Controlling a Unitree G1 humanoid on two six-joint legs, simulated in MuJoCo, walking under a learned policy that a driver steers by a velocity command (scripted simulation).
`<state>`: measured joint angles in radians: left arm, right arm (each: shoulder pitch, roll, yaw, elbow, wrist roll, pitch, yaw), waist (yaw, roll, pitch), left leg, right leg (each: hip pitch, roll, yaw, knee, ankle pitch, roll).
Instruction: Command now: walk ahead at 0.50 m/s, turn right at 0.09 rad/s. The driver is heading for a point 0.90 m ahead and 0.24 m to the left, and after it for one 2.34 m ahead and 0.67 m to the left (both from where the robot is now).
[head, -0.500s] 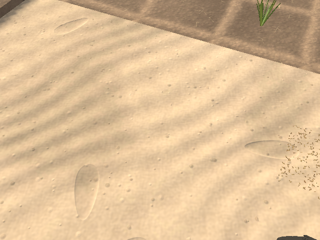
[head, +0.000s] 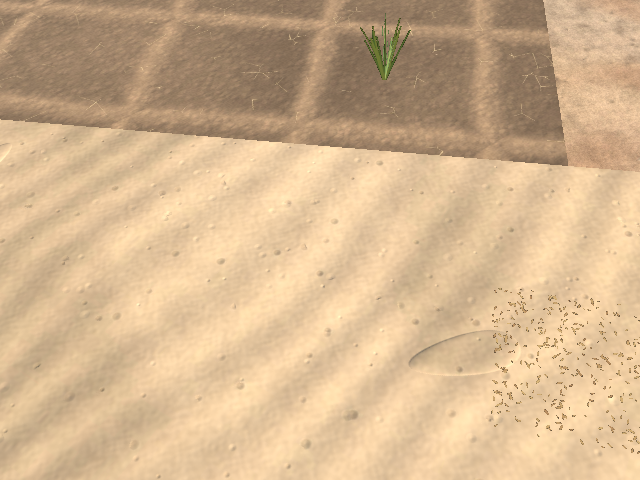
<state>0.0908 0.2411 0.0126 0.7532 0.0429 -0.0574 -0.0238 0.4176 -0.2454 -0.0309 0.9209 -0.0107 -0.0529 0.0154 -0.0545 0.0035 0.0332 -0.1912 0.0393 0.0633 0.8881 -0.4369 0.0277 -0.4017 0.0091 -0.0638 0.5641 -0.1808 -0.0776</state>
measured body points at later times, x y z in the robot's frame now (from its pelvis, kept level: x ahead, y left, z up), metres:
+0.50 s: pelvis +0.26 +0.03 -0.01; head +0.29 +0.05 +0.44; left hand +0.21 +0.29 -0.16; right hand +0.45 -0.21 -0.10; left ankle +0.36 +0.11 -0.73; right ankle +0.08 -0.08 -0.70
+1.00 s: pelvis +0.52 +0.02 +0.00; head +0.55 +0.02 +0.45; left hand +0.71 +0.26 -0.10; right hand +0.46 -0.23 -0.14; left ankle +0.36 +0.12 -0.73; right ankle +0.65 -0.06 -0.73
